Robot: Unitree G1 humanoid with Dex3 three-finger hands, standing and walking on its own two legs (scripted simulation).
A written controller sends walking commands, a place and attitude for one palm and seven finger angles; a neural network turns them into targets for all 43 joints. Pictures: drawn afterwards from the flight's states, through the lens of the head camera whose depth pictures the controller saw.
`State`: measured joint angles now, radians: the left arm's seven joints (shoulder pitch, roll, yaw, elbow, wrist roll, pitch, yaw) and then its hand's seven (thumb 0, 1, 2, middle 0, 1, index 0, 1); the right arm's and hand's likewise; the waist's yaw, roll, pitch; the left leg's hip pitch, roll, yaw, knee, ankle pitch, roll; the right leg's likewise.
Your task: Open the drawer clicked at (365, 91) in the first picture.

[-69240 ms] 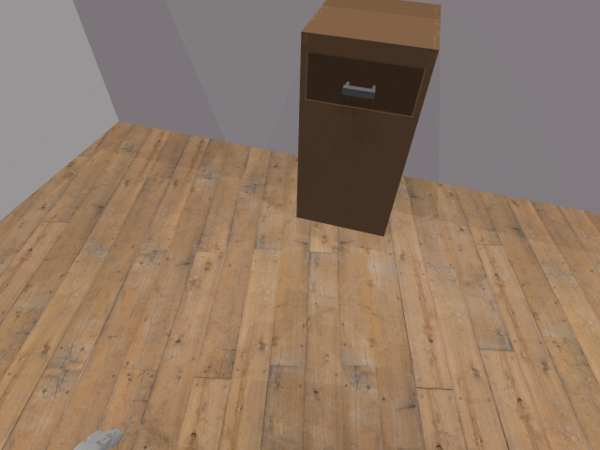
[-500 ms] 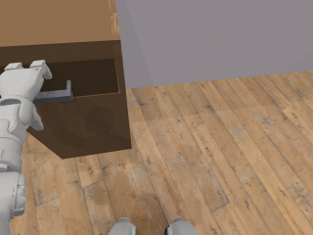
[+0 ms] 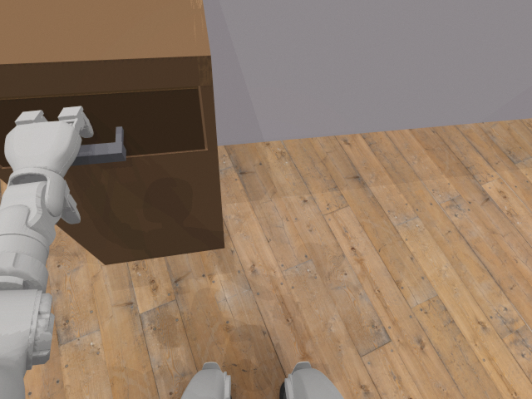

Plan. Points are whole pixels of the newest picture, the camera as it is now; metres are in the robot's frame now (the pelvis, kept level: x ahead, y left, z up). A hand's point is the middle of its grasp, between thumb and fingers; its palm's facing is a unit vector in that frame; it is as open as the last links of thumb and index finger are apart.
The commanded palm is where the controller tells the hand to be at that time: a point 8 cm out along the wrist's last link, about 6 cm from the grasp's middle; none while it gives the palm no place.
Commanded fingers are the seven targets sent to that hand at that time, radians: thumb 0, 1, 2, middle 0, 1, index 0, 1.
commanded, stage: lower the fingers behind the handle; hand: left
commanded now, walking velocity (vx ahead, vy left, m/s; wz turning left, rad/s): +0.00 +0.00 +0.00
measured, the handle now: (92, 144) +0.52 +0.28 -0.01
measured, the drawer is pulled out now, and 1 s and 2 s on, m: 0.00 0.00 0.00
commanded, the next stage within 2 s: close the thumb around the handle in 1.08 s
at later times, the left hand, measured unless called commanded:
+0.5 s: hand (69, 181) +0.46 +0.32 -0.03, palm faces -0.11 -0.03 -0.99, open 13.9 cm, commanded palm +0.46 +0.29 +0.03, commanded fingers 0.00 -0.50 0.30 -0.30 -1.20 -0.30 -1.20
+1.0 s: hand (71, 179) +0.46 +0.31 -0.03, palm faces -0.10 -0.01 -0.99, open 13.9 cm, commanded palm +0.46 +0.28 +0.02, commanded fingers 0.00 -0.50 0.30 -0.30 -1.20 -0.30 -1.20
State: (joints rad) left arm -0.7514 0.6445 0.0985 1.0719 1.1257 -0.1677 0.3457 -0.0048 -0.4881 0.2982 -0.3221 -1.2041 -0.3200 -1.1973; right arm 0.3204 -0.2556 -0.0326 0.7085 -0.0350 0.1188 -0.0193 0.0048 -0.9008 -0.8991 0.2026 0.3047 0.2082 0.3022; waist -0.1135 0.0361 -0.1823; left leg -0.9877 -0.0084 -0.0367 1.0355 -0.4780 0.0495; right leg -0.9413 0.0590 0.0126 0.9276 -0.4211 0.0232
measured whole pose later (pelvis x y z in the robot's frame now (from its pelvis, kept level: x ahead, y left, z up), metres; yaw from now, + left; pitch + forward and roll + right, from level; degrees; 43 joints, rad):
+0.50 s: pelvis -0.01 +0.00 -0.02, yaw +0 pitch +28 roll -5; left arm -0.79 0.69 0.11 1.12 1.12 -0.16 0.34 -0.01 -0.49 0.30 -0.32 -1.20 -0.32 -1.20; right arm 0.33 -0.26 -0.02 0.72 -0.04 0.10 -0.02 0.01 -0.90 -0.90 0.20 0.30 0.21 0.30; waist -0.13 0.04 -0.18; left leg -1.12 0.00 -0.04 1.14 -0.50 0.05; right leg -1.07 0.07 0.00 1.03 -0.44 0.02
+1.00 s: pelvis -0.02 -0.01 -0.03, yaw +0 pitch +28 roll -5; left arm -0.85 0.70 0.08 1.13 1.12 -0.11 0.32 0.00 -0.49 0.30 -0.32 -1.20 -0.31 -1.21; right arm 0.32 -0.25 0.00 0.71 -0.03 0.08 -0.03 0.00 -0.90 -0.90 0.20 0.30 0.21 0.30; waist -0.14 0.04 -0.17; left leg -1.17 0.00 -0.06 1.18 -0.50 0.04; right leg -1.12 0.07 -0.01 1.08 -0.45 0.02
